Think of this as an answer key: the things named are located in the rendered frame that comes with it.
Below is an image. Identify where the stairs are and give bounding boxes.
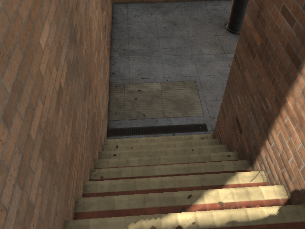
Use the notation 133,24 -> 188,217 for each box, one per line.
63,134 -> 305,229

